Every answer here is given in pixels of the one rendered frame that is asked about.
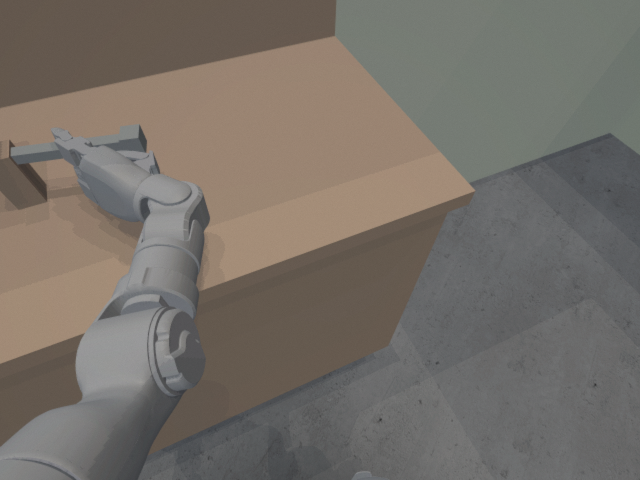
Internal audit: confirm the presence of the left robot hand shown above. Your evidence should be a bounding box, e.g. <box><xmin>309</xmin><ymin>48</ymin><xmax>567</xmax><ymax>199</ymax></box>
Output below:
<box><xmin>51</xmin><ymin>127</ymin><xmax>160</xmax><ymax>222</ymax></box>

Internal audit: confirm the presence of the tap lever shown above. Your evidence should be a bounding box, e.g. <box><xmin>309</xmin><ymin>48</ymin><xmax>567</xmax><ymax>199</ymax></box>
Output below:
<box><xmin>11</xmin><ymin>124</ymin><xmax>147</xmax><ymax>164</ymax></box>

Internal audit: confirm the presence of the robot left forearm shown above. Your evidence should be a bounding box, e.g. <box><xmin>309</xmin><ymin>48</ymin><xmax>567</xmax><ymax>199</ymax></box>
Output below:
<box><xmin>76</xmin><ymin>174</ymin><xmax>210</xmax><ymax>392</ymax></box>

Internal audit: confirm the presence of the counter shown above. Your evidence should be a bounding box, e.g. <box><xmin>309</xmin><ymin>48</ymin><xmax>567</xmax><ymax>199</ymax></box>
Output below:
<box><xmin>0</xmin><ymin>0</ymin><xmax>475</xmax><ymax>455</ymax></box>

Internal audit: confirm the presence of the robot left upper arm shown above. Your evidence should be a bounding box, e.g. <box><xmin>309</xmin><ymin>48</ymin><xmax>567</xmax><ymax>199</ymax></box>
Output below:
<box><xmin>0</xmin><ymin>306</ymin><xmax>206</xmax><ymax>480</ymax></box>

